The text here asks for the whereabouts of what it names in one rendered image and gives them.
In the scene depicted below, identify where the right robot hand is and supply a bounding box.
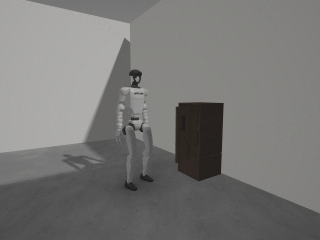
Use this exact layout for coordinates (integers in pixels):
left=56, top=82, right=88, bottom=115
left=115, top=129, right=124, bottom=145

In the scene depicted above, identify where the left robot thigh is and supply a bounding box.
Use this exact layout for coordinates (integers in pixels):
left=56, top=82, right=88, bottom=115
left=139, top=123, right=153, bottom=158

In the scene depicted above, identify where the left robot forearm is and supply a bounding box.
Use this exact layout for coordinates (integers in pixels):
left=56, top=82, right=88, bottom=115
left=142, top=108, right=149, bottom=125

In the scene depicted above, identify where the robot left upper arm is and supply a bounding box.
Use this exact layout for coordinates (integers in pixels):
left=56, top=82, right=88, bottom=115
left=142, top=88, right=149, bottom=110

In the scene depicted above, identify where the robot head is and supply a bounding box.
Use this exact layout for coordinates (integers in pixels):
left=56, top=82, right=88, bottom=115
left=129, top=69, right=142, bottom=89

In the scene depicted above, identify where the cupboard door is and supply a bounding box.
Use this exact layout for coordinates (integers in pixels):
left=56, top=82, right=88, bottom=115
left=175, top=105, right=198, bottom=163

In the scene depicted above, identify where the robot right upper arm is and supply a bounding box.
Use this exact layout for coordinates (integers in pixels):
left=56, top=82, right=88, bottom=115
left=118, top=87, right=130, bottom=111

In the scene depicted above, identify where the right robot forearm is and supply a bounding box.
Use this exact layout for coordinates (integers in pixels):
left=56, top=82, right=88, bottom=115
left=116, top=105, right=123, bottom=129

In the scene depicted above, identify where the handle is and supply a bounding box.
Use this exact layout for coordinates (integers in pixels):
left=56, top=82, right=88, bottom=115
left=179, top=115, right=185, bottom=131

